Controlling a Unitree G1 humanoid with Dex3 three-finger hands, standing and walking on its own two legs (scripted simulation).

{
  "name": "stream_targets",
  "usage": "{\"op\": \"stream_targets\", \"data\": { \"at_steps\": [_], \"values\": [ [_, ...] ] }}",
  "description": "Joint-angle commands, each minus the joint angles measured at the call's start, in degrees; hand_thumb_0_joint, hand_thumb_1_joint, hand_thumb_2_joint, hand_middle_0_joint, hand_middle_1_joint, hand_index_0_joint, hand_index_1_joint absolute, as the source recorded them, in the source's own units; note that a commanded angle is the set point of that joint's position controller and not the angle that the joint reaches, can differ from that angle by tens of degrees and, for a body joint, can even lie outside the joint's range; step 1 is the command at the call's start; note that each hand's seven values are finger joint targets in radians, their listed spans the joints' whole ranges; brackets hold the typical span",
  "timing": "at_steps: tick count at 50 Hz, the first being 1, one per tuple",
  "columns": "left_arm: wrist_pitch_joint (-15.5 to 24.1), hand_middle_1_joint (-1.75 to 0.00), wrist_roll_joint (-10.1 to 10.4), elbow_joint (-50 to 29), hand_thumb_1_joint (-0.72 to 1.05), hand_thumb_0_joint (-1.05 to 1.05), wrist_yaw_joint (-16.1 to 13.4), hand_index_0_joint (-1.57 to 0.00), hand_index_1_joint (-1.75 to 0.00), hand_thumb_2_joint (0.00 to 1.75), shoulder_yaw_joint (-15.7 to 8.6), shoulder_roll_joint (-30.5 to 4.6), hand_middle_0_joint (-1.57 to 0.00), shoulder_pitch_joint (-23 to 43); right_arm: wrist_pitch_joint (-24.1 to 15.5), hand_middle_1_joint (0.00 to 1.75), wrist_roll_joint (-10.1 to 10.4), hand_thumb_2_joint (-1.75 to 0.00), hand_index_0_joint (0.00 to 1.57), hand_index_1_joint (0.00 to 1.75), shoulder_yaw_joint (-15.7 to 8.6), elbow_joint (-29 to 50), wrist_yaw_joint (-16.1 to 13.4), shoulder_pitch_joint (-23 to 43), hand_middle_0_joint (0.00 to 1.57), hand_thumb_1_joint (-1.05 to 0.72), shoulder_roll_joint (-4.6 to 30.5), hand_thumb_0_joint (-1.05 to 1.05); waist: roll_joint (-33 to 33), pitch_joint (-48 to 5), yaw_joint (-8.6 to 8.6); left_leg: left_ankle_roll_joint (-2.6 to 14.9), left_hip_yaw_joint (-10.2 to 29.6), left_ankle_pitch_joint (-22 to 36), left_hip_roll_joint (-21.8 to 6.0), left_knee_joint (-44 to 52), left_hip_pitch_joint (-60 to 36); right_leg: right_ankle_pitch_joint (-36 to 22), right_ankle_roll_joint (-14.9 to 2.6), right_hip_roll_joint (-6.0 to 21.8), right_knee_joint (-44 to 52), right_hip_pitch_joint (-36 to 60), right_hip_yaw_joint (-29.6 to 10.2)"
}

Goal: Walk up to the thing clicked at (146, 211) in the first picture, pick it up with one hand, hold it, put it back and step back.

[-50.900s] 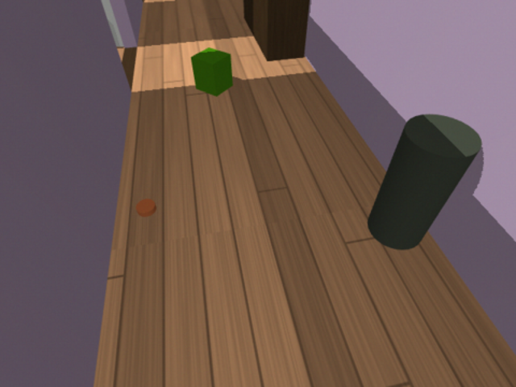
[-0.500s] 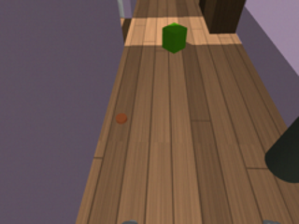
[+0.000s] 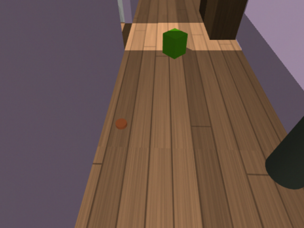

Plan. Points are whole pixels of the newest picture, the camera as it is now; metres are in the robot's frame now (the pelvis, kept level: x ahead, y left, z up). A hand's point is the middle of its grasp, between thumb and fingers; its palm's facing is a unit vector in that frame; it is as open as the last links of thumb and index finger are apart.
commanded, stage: step back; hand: left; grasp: from above
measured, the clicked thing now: (121, 123) +1.06 +0.29 -0.74
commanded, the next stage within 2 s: stand in 0.42 s
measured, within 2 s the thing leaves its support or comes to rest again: neither
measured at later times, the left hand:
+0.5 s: hand out of the picture +0.14 +0.28 -0.15, palm faces +0.00 -0.94 -0.33, open 7.4 cm
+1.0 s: hand out of the picture +0.12 +0.28 -0.14, palm faces -0.03 -0.94 -0.33, open 7.4 cm
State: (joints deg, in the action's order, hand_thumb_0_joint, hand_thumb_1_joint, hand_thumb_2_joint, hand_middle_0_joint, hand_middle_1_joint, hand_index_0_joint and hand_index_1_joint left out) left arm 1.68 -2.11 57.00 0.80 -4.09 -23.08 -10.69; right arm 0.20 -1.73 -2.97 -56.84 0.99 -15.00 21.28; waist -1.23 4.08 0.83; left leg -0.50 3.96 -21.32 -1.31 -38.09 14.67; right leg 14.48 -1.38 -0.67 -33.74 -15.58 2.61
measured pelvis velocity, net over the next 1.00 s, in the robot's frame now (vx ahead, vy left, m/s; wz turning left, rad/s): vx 0.04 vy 0.03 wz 0.00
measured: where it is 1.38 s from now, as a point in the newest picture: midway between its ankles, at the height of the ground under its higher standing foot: outside the picture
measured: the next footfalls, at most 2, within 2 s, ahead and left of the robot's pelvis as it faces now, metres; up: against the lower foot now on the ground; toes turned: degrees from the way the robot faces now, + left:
left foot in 0.22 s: +0.10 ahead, +0.15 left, +0.00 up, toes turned +2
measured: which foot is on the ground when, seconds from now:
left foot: up 0.00-0.20, down 0.22-1.00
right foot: down 0.00-1.00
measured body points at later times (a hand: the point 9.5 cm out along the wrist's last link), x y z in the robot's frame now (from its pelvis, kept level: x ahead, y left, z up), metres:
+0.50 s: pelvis +0.05 +0.02 +0.01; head +0.07 +0.03 +0.46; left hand +0.14 +0.33 -0.12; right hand +0.16 -0.27 -0.11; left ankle +0.06 +0.15 -0.73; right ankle +0.04 -0.11 -0.73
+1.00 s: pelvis +0.04 +0.03 +0.02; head +0.05 +0.03 +0.47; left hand +0.12 +0.33 -0.11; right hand +0.13 -0.27 -0.11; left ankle +0.06 +0.15 -0.73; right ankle +0.04 -0.11 -0.73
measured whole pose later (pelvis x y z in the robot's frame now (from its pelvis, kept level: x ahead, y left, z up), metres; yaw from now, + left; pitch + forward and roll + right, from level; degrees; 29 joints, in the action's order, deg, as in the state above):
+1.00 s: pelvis +0.04 +0.03 +0.02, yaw +0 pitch -2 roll +0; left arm 0.8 -0.9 65.7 0.7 0.0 -20.5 -5.6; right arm -0.7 -0.8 -0.5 -66.3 1.1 -4.2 19.6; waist 0.5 3.0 0.0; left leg -0.7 -1.5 -8.1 -1.2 -18.1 7.9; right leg 10.9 1.5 2.2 -18.2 -5.2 1.4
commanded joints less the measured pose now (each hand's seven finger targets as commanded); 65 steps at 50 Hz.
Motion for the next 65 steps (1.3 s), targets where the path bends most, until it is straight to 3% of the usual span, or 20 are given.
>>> {"op": "stream_targets", "data": {
  "at_steps": [1, 4, 8, 10, 11, 12, 13, 14, 15, 18, 20, 21, 23, 26, 29, 38, 44, 53, 61, 65],
  "values": [
    [2.0, -0.3, 0.4, -4.7, 0.9, 0.0, -1.4, -0.2, -0.3, 0.9, -4.1, -17.0, -0.2, 1.7, -1.0, 0.3, 0.5, -0.9, 0.2, 0.3, -2.7, 4.4, -1.9, 2.2, 0.2, -0.9, 12.6, 0.0, 5.2, 1.4, -2.76, 0.94, 4.0, -9.7, 0.4, -16.3, 15.3, 20.1, -12.87, 23.2, 20.3, 3.8, -31.7],
    [2.4, -0.3, 0.4, -4.7, 0.9, 0.0, -1.5, -0.2, -0.3, 0.9, -3.1, -14.0, -0.2, 4.1, -1.4, 0.3, 0.6, -0.9, 0.2, 0.3, -2.4, 2.1, -1.4, 0.5, 0.2, -0.9, 11.1, 0.0, 7.2, 0.5, -2.02, 0.94, 3.5, -4.4, -0.9, -11.8, 11.4, 6.0, -9.17, 17.1, 16.6, 2.7, -19.6],
    [1.9, -0.3, 0.9, -4.5, 0.9, 0.0, -1.2, -0.2, -0.3, 0.9, -2.3, -13.5, -0.2, 5.4, -1.8, 0.3, 0.1, -0.9, 0.2, 0.3, -2.1, 1.2, -0.9, 1.1, 0.2, -0.9, 9.5, 0.0, 10.7, -2.1, -1.73, 0.4, -4.1, -1.2, -0.1, 0.7, 3.5, -9.2, -7.34, 14.0, 11.3, 2.3, -11.1],
    [1.1, -0.3, 1.2, -4.9, 0.9, 0.0, -1.1, -0.2, -0.3, 0.9, -1.6, -12.9, -0.2, 7.5, -2.0, 0.3, -0.1, -0.9, 0.2, 0.3, -2.3, -0.2, -1.2, 0.5, 0.2, -0.9, 9.2, 0.0, 9.4, -3.3, 0.13, 0.67, -6.1, 7.2, 0.9, 9.7, -4.0, -12.6, -5.82, 12.9, 6.7, -1.2, -8.6],
    [0.8, -0.3, 1.4, -4.7, 0.9, 0.0, -1.2, -0.2, -0.3, 0.9, -0.8, -11.5, -0.2, 6.5, -2.2, 0.3, -0.1, -0.9, 0.2, 0.3, -2.4, -0.4, -1.5, 1.5, 0.2, -0.9, 9.5, 0.0, 6.4, -3.3, -0.07, 0.99, -4.2, 12.5, 0.2, 12.3, -6.5, -13.6, -3.81, 11.0, 4.4, -2.3, -7.5],
    [0.6, -0.3, 1.7, -5.1, 0.9, 0.0, -1.2, -0.2, -0.3, 0.9, -0.2, -9.7, -0.2, 6.4, -2.4, 0.3, -0.4, -0.9, 0.2, 0.3, -2.7, -0.3, -1.8, 1.7, 0.2, -0.9, 11.2, 0.0, 2.3, -5.3, -0.29, 2.22, 1.7, 19.5, -4.6, 13.3, -8.1, -12.0, -1.87, 9.0, 1.8, -2.9, -6.3],
    [0.1, -0.3, 2.6, -4.7, 0.9, 0.0, -1.2, -0.2, -0.3, 0.9, 0.0, -8.7, -0.2, 5.9, -2.6, 0.3, -0.2, -0.9, 0.2, 0.3, -2.6, 0.9, -1.8, 6.0, 0.2, -0.9, 13.9, 0.0, -2.7, -5.6, -1.79, 5.75, 10.0, 15.6, -10.5, 15.9, -2.4, 0.9, 0.24, 3.7, -0.1, -1.3, -3.7],
    [-0.1, -0.3, 2.5, -3.2, 0.9, 0.0, -1.4, -0.2, -0.3, 0.9, -0.4, -9.6, -0.2, 5.9, -2.5, 0.3, 0.3, -0.9, 0.2, 0.3, -2.6, 0.8, -1.6, 7.9, 0.2, -0.9, 15.3, 0.0, -4.9, -4.8, -2.13, 8.49, 12.1, 15.1, -13.1, 16.3, 1.9, 6.5, 0.34, 2.6, -0.5, 4.0, -3.1],
    [0.1, -0.3, 2.1, -2.9, 0.9, 0.0, -1.5, -0.2, -0.3, 0.9, -0.1, -9.3, -0.2, 5.9, -2.6, 0.3, 0.2, -0.9, 0.2, 0.3, -2.3, 0.3, -1.6, 9.4, 0.2, -0.9, 14.4, 0.0, -3.6, -5.3, -2.46, 8.01, 10.1, 18.1, -12.4, 15.8, 1.3, 4.5, -0.11, 3.0, 2.0, 5.3, -3.6],
    [0.8, -0.3, 2.1, -0.9, 0.9, 0.0, -1.4, -0.2, -0.3, 0.9, -0.3, -10.6, -0.2, 5.1, -2.5, 0.3, 0.7, -0.9, 0.2, 0.3, -1.0, -0.6, -1.7, 10.9, 0.2, -0.9, 11.5, 0.0, -3.5, -7.0, -2.39, 3.18, 3.1, 23.0, -6.9, 13.1, 0.1, -9.7, -0.68, 6.1, 6.6, 9.4, -5.9],
    [0.8, -0.3, 2.2, 0.0, 0.9, 0.0, -1.5, -0.2, -0.3, 0.9, -0.5, -11.2, -0.2, 5.5, -2.4, 0.3, 0.9, -0.9, 0.2, 0.3, -1.0, -1.4, -1.8, 11.3, 0.2, -0.9, 11.3, 0.0, -2.5, -9.2, -1.85, 2.54, 1.0, 26.8, -5.9, 11.3, -3.4, -16.1, -1.0, 7.6, 7.0, 10.1, -6.2],
    [0.7, -0.3, 2.3, 1.4, 0.9, 0.0, -1.1, -0.2, -0.3, 0.9, 1.1, -8.9, -0.2, 5.3, -2.5, 0.3, 1.6, -0.9, 0.2, 0.3, -0.4, -1.7, -1.5, 10.5, 0.2, -0.9, 11.3, 0.0, -2.4, -8.6, -1.11, 2.24, 1.5, 26.3, -6.0, 13.6, -6.6, -16.4, -0.96, 8.1, 8.9, 8.5, -7.1],
    [0.7, -0.3, 2.3, 1.8, 0.9, 0.0, -1.2, -0.2, -0.3, 0.9, 1.5, -8.8, -0.2, 6.6, -2.8, 0.3, 1.5, -0.9, 0.2, 0.3, -0.5, -2.3, -1.5, 11.3, 0.2, -0.9, 11.5, 0.0, -1.9, -9.5, -0.89, 2.37, 1.5, 30.6, -6.8, 14.0, -9.1, -18.8, -0.27, 7.7, 10.3, 9.4, -6.2],
    [0.8, -0.3, 2.1, 2.9, 0.9, 0.0, -1.3, -0.2, -0.3, 0.9, 1.7, -9.5, -0.2, 7.4, -2.5, 0.3, 1.6, -0.9, 0.2, 0.3, -0.1, -2.9, -1.4, 12.4, 0.2, -0.9, 10.6, 0.0, 0.8, -8.6, -0.61, 2.19, 0.7, 31.2, -6.7, 15.1, -9.6, -21.7, 0.27, 8.0, 12.2, 10.6, -5.7],
    [0.7, -0.3, 2.0, 3.7, 0.9, 0.0, -1.2, -0.2, -0.3, 0.9, 1.9, -9.2, -0.2, 8.6, -2.2, 0.3, 1.6, -0.9, 0.2, 0.3, 0.0, -3.1, -1.3, 14.2, 0.2, -0.9, 10.3, 0.0, 0.7, -7.1, -0.59, 1.96, 0.7, 25.7, -6.8, 18.1, -9.8, -15.5, 0.56, 8.1, 15.0, 10.1, -5.9],
    [1.0, -0.3, 1.7, 5.1, 0.9, 0.0, -1.2, -0.2, -0.3, 0.9, 1.9, -9.1, -0.2, 8.6, -2.4, 0.3, 1.4, -0.9, 0.2, 0.3, 0.2, -4.2, -1.0, 15.8, 0.2, -0.9, 10.2, 0.0, 0.5, -6.5, -0.78, 1.23, 0.1, 24.6, -6.7, 21.2, -10.0, -14.1, 1.06, 8.4, 17.6, 11.1, -5.5],
    [0.6, -0.3, 1.6, 5.5, 0.9, 0.0, -1.0, -0.2, -0.3, 0.9, 1.8, -9.4, -0.2, 8.1, -2.1, 0.3, 1.2, -0.9, 0.2, 0.3, 0.2, -5.0, -0.9, 15.6, 0.2, -0.9, 10.1, 0.0, 1.1, -3.9, -1.08, 0.87, 0.3, 13.2, -6.0, 23.7, -7.9, -4.0, 0.97, 8.3, 19.8, 8.4, -6.0],
    [0.6, -0.3, 1.7, 5.1, 0.9, 0.0, -1.0, -0.2, -0.3, 0.9, 1.9, -9.5, -0.2, 7.6, -2.3, 0.3, 1.2, -0.9, 0.2, 0.3, 0.3, -5.7, -0.9, 13.7, 0.2, -0.9, 10.7, 0.0, 1.2, -6.6, -0.69, 1.1, 0.2, 18.7, -6.6, 22.7, -9.0, -8.1, 0.51, 8.7, 18.6, 9.9, -6.3],
    [0.3, -0.3, 1.7, 5.2, 0.9, 0.0, -1.0, -0.2, -0.3, 0.9, 2.1, -9.4, -0.2, 6.6, -2.0, 0.3, 1.2, -0.9, 0.2, 0.3, 0.6, -6.1, -0.9, 12.5, 0.2, -0.9, 10.7, 0.0, 0.7, -4.0, -0.59, 1.05, 0.4, 12.7, -6.1, 23.6, -7.4, -3.9, 0.51, 8.4, 19.3, 7.6, -6.5],
    [0.4, -0.3, 1.7, 5.0, 0.9, 0.0, -1.0, -0.2, -0.3, 0.9, 2.1, -9.5, -0.2, 6.2, -2.1, 0.3, 1.2, -0.9, 0.2, 0.3, 0.7, -6.0, -0.9, 11.9, 0.2, -0.9, 10.7, 0.0, 1.0, -4.9, -0.5, 0.98, 0.3, 16.1, -6.2, 22.8, -8.5, -6.5, 0.59, 8.5, 19.0, 7.9, -6.7]
  ]
}}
